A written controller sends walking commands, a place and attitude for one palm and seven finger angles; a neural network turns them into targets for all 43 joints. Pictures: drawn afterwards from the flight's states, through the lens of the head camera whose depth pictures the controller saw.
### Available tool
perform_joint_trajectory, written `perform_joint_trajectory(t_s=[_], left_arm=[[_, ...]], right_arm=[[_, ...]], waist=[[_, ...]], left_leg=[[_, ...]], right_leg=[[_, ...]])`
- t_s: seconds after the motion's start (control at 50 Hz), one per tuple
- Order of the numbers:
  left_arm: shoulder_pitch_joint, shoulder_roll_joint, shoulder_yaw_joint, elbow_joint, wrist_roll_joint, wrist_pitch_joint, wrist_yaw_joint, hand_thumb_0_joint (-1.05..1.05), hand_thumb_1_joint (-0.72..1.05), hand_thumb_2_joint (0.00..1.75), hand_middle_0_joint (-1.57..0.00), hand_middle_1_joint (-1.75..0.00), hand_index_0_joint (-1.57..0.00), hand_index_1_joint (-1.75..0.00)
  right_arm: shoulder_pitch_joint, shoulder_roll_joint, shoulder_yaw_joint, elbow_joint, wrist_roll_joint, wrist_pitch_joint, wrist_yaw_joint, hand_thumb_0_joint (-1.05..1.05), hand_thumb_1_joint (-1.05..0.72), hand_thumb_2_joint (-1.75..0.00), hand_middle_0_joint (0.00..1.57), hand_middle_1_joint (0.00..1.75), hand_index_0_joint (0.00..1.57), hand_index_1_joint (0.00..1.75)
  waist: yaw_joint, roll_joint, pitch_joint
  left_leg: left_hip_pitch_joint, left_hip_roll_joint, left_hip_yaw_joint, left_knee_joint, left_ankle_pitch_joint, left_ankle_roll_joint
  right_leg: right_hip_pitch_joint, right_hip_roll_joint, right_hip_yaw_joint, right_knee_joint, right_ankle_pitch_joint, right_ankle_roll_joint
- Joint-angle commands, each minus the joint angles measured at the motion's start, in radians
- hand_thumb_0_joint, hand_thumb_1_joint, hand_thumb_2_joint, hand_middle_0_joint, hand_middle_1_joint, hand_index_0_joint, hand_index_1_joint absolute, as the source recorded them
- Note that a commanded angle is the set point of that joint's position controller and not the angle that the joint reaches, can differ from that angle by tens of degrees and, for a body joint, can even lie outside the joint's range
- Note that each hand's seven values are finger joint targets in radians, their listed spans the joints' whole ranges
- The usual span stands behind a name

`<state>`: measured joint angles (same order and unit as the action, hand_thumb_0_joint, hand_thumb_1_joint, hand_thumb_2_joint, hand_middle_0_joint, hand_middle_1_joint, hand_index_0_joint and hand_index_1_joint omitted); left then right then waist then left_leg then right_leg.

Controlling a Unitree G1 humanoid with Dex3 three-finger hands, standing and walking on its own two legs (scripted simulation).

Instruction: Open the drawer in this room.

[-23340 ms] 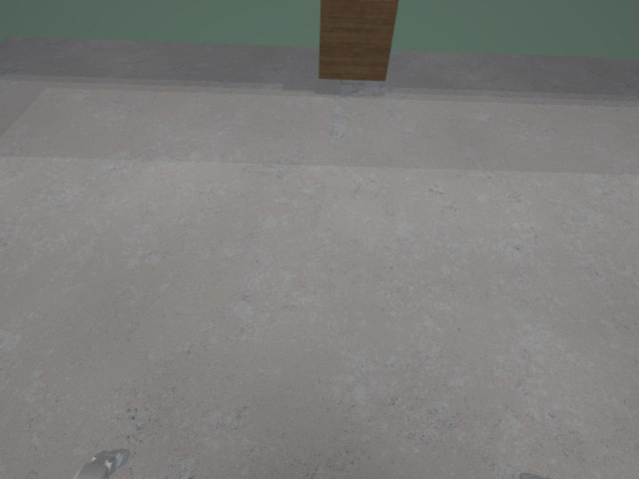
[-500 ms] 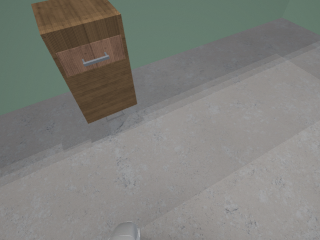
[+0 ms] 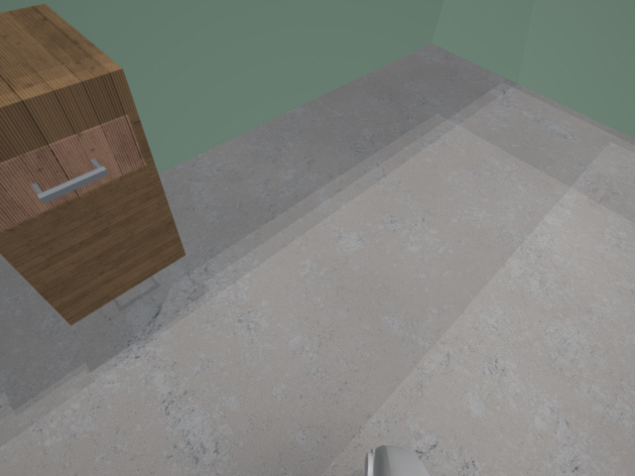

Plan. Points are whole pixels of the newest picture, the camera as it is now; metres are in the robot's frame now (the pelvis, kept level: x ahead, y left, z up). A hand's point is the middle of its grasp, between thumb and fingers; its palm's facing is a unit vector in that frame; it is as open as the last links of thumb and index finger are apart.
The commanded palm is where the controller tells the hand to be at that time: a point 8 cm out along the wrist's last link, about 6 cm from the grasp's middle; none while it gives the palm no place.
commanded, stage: walk to a spot facing it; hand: left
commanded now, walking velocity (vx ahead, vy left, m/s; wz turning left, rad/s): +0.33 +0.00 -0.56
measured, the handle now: (70, 179) +0.74 +0.65 -0.22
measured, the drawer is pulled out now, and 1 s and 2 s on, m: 0.00 0.00 0.00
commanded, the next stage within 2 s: turn to face it in 0.54 s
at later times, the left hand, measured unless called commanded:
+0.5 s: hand (274, 334) +0.36 +0.09 -0.17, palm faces -0.24 -0.94 -0.22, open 7.2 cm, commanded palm none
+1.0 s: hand (270, 282) +0.48 +0.12 -0.19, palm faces -0.15 -0.98 -0.16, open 7.4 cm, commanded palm none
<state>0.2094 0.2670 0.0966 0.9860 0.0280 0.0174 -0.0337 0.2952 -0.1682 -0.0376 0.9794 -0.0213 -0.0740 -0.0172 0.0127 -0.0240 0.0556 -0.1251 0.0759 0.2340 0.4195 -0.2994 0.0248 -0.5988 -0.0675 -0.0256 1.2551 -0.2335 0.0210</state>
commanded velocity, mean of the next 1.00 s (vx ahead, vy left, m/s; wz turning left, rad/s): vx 0.19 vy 0.00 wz -0.02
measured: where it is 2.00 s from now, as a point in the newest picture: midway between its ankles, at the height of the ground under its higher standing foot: (344, 409)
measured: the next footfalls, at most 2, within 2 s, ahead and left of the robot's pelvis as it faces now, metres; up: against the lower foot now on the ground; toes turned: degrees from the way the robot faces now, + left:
right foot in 0.30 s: +0.27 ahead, -0.13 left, +0.00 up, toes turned -18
left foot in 0.80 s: +0.50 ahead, +0.02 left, +0.00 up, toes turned -9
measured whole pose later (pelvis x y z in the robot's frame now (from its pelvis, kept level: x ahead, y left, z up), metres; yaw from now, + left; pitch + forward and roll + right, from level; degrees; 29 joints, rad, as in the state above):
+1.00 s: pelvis +0.41 -0.05 -0.01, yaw -11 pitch +0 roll -2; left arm 0.21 0.17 0.03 1.04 0.01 0.01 0.02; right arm 0.16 -0.17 -0.03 1.00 -0.01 -0.02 -0.02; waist 0.01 -0.02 0.09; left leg -0.28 -0.01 0.04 0.49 -0.20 0.06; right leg -0.40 -0.05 -0.02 1.02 -0.48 0.07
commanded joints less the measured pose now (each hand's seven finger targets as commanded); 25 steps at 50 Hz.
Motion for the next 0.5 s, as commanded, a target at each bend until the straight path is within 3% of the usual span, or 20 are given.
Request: perform_joint_trajectory(t_s=[0.0, 0.08, 0.14, 0.2, 0.22, 0.24, 0.26, 0.28, 0.3, 0.32, 0.34, 0.36, 0.38, 0.4, 0.44, 0.46, 0.48], left_arm=[[-0.05, -0.044, -0.015, -0.091, 0.005, 0.0, -0.014, 0.0, 0.9, 0.9, -0.2, -0.3, -0.2, -0.3], [-0.203, -0.055, -0.033, -0.147, 0.006, -0.007, -0.023, 0.0, 0.9, 0.9, -0.2, -0.3, -0.2, -0.3], [-0.283, -0.053, -0.043, -0.174, 0.0, -0.018, -0.02, 0.0, 0.9, 0.9, -0.2, -0.3, -0.2, -0.3], [-0.184, -0.03, -0.037, -0.152, 0.0, -0.031, -0.012, 0.0, 0.9, 0.9, -0.2, -0.3, -0.2, -0.3], [-0.099, -0.003, -0.029, -0.129, 0.001, -0.037, -0.007, 0.0, 0.9, 0.9, -0.2, -0.3, -0.2, -0.3], [0.032, 0.029, -0.018, -0.09, 0.004, -0.044, -0.001, 0.0, 0.9, 0.9, -0.2, -0.3, -0.2, -0.3], [0.175, 0.107, 0.003, -0.044, 0.008, -0.055, 0.005, 0.0, 0.9, 0.9, -0.2, -0.3, -0.2, -0.3], [0.265, 0.218, 0.025, -0.025, -0.001, -0.065, 0.02, 0.0, 0.9, 0.9, -0.2, -0.3, -0.2, -0.3], [0.258, 0.254, 0.031, -0.022, -0.029, -0.053, 0.031, 0.0, 0.9, 0.9, -0.2, -0.3, -0.2, -0.3], [0.183, 0.223, 0.025, -0.036, -0.032, -0.053, 0.036, 0.0, 0.9, 0.9, -0.2, -0.3, -0.2, -0.3], [0.107, 0.175, 0.014, -0.058, -0.032, -0.054, 0.038, 0.0, 0.9, 0.9, -0.2, -0.3, -0.2, -0.3], [0.059, 0.138, -0.003, -0.065, -0.033, -0.06, 0.04, 0.0, 0.9, 0.9, -0.2, -0.3, -0.2, -0.3], [0.017, 0.111, -0.012, -0.068, -0.028, -0.07, 0.041, 0.0, 0.9, 0.9, -0.2, -0.3, -0.2, -0.3], [-0.002, 0.095, -0.017, -0.067, -0.022, -0.077, 0.041, 0.0, 0.9, 0.9, -0.2, -0.3, -0.2, -0.3], [-0.02, 0.088, -0.017, -0.057, -0.009, -0.088, 0.042, 0.0, 0.9, 0.9, -0.2, -0.3, -0.2, -0.3], [-0.018, 0.083, -0.015, -0.055, -0.008, -0.092, 0.04, 0.0, 0.9, 0.9, -0.2, -0.3, -0.2, -0.3], [-0.002, 0.065, -0.009, -0.053, -0.007, -0.096, 0.039, 0.0, 0.9, 0.9, -0.2, -0.3, -0.2, -0.3]], right_arm=[[0.117, -0.114, -0.027, -0.004, 0.002, -0.024, -0.006, 0.0, -0.9, -0.9, 0.2, 0.3, 0.2, 0.3], [0.192, -0.119, -0.03, 0.033, -0.006, -0.024, -0.007, 0.0, -0.9, -0.9, 0.2, 0.3, 0.2, 0.3], [0.238, -0.133, -0.034, 0.059, -0.01, -0.015, -0.005, 0.0, -0.9, -0.9, 0.2, 0.3, 0.2, 0.3], [0.221, -0.177, -0.041, 0.06, -0.002, -0.01, -0.006, 0.0, -0.9, -0.9, 0.2, 0.3, 0.2, 0.3], [0.203, -0.194, -0.044, 0.052, 0.002, -0.008, -0.006, 0.0, -0.9, -0.9, 0.2, 0.3, 0.2, 0.3], [0.177, -0.206, -0.046, 0.041, 0.005, -0.006, -0.003, 0.0, -0.9, -0.9, 0.2, 0.3, 0.2, 0.3], [0.15, -0.195, -0.041, 0.021, 0.018, -0.004, 0.008, 0.0, -0.9, -0.9, 0.2, 0.3, 0.2, 0.3], [0.177, -0.113, -0.026, -0.014, 0.031, -0.001, 0.01, 0.0, -0.9, -0.9, 0.2, 0.3, 0.2, 0.3], [0.09, -0.119, -0.026, -0.049, 0.034, 0.004, 0.002, 0.0, -0.9, -0.9, 0.2, 0.3, 0.2, 0.3], [0.058, -0.12, -0.031, -0.05, 0.031, 0.009, 0.005, 0.0, -0.9, -0.9, 0.2, 0.3, 0.2, 0.3], [0.029, -0.119, -0.033, -0.053, 0.024, 0.013, 0.01, 0.0, -0.9, -0.9, 0.2, 0.3, 0.2, 0.3], [0.009, -0.116, -0.032, -0.043, 0.013, 0.024, 0.012, 0.0, -0.9, -0.9, 0.2, 0.3, 0.2, 0.3], [0.033, -0.1, -0.03, -0.028, 0.003, 0.036, 0.011, 0.0, -0.9, -0.9, 0.2, 0.3, 0.2, 0.3], [0.06, -0.086, -0.028, -0.019, -0.001, 0.047, 0.011, 0.0, -0.9, -0.9, 0.2, 0.3, 0.2, 0.3], [0.102, -0.072, -0.029, -0.012, -0.002, 0.058, 0.013, 0.0, -0.9, -0.9, 0.2, 0.3, 0.2, 0.3], [0.1, -0.069, -0.028, -0.015, -0.003, 0.06, 0.014, 0.0, -0.9, -0.9, 0.2, 0.3, 0.2, 0.3], [0.065, -0.069, -0.03, -0.026, -0.005, 0.059, 0.016, 0.0, -0.9, -0.9, 0.2, 0.3, 0.2, 0.3]], waist=[[-0.011, 0.109, 0.029], [-0.05, 0.127, 0.069], [-0.08, 0.125, 0.07], [-0.027, 0.17, -0.005], [0.012, 0.176, -0.057], [0.08, 0.155, -0.125], [0.153, 0.082, -0.216], [0.155, -0.141, -0.348], [0.147, -0.111, -0.363], [0.108, -0.016, -0.249], [0.08, 0.011, -0.154], [0.042, 0.062, -0.091], [0.003, 0.056, -0.049], [-0.021, 0.04, -0.036], [-0.06, -0.011, -0.048], [-0.065, -0.047, -0.052], [-0.054, -0.061, -0.05]], left_leg=[[0.08, 0.26, -0.112, -0.194, 0.41, 0.034], [0.173, 0.262, -0.064, -0.193, 0.508, 0.059], [0.222, 0.264, -0.024, -0.153, 0.676, 0.058], [0.258, 0.262, 0.052, 0.009, 1.069, 0.039], [0.244, 0.263, 0.059, 0.119, 1.12, 0.026], [0.181, 0.239, 0.08, 0.296, 1.076, 0.0], [-0.061, 0.212, 0.09, 0.546, 0.788, -0.037], [-0.422, 0.031, 0.033, 0.893, -0.203, -0.093], [-0.514, 0.007, -0.122, 1.053, -0.307, -0.082], [-0.531, 0.058, -0.194, 1.074, -0.192, -0.071], [-0.543, 0.086, -0.215, 1.045, -0.101, -0.075], [-0.505, 0.111, -0.226, 0.979, -0.05, -0.078], [-0.442, 0.12, -0.223, 0.92, -0.019, -0.078], [-0.395, 0.114, -0.217, 0.875, -0.01, -0.082], [-0.36, 0.103, -0.208, 0.779, -0.001, -0.093], [-0.37, 0.101, -0.202, 0.738, 0.014, -0.101], [-0.385, 0.099, -0.201, 0.697, 0.037, -0.105]], right_leg=[[-0.176, -0.043, 0.004, -0.018, 0.076, 0.011], [-0.199, -0.043, -0.064, -0.275, 0.096, 0.006], [-0.11, -0.001, -0.123, -0.469, 0.047, -0.026], [0.081, 0.084, -0.184, -0.587, 0.012, -0.08], [0.199, 0.097, -0.178, -0.631, 0.016, -0.098], [0.387, 0.12, -0.187, -0.706, 0.059, -0.113], [0.716, 0.018, -0.079, -0.737, 0.179, -0.155], [1.002, -0.304, 0.422, -0.744, 0.416, -0.291], [0.974, -0.373, 0.548, -0.836, 0.536, -0.353], [0.849, -0.351, 0.448, -0.874, 0.406, -0.336], [0.716, -0.309, 0.408, -0.903, 0.313, -0.295], [0.559, -0.259, 0.333, -0.927, 0.271, -0.255], [0.428, -0.225, 0.27, -0.965, 0.244, -0.222], [0.345, -0.201, 0.234, -0.99, 0.241, -0.21], [0.294, -0.16, 0.175, -1.003, 0.241, -0.206], [0.295, -0.142, 0.155, -1.004, 0.245, -0.208], [0.296, -0.133, 0.156, -1.004, 0.251, -0.212]])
